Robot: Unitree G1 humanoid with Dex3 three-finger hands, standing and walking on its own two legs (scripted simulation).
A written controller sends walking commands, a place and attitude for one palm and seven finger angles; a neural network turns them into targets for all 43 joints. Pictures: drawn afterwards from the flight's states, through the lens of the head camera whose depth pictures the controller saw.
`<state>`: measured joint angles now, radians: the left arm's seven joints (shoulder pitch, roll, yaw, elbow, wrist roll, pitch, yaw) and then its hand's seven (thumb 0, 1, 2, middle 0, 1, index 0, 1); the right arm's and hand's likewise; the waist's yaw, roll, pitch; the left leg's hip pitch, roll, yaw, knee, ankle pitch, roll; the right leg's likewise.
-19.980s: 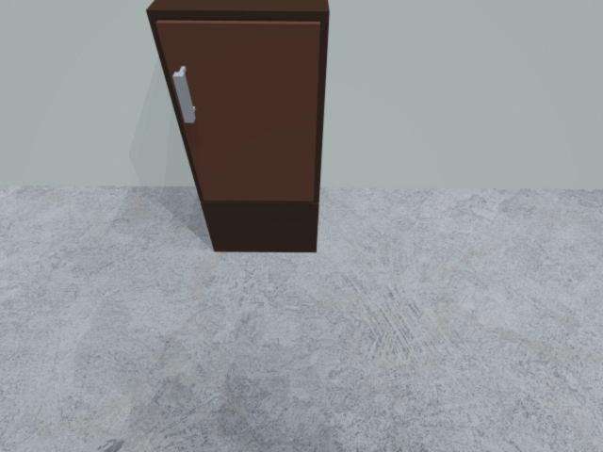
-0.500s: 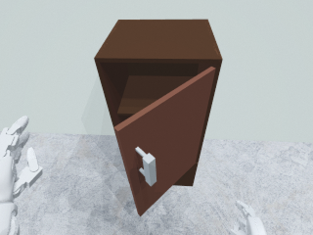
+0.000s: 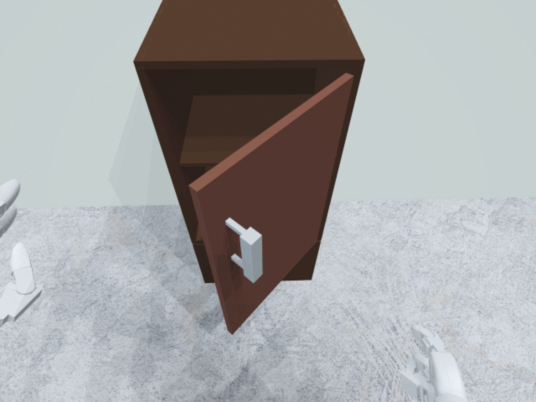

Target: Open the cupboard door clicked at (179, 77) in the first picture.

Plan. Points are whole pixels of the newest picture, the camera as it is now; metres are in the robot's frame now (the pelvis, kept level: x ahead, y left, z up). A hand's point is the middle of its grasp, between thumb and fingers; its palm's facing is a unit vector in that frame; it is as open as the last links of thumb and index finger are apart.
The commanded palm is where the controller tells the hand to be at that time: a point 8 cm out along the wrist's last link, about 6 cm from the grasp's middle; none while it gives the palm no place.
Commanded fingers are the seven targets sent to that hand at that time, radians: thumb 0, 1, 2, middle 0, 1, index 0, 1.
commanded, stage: step back with the hand held close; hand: left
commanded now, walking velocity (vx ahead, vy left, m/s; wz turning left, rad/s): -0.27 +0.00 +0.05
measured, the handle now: (243, 249) +0.36 +0.07 -0.02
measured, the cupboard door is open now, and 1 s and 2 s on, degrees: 47 47 47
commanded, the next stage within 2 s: stop stepping back and stand still in 0.86 s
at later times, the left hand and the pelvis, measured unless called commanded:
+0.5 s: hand out of the picture +0.11 +0.27 +0.17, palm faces +0.52 -0.69 -0.51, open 7.4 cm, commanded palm +0.04 +0.30 +0.18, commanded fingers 0.00 0.90 0.90 -0.20 -0.30 -0.20 -0.30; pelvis -0.08 -0.01 -0.02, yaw +5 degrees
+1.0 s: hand out of the picture +0.03 +0.23 +0.17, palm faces +0.40 -0.80 -0.44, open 7.4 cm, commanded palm -0.03 +0.28 +0.18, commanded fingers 0.00 0.90 0.90 -0.20 -0.30 -0.20 -0.30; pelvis -0.19 -0.02 -0.01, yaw -3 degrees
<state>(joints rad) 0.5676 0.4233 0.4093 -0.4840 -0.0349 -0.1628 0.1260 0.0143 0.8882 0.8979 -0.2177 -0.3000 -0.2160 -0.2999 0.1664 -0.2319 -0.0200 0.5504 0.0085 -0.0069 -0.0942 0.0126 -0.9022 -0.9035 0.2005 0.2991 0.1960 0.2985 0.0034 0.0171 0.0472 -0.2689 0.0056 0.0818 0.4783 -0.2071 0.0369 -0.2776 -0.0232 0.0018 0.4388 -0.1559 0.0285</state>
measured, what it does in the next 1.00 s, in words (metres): walks backwards: right foot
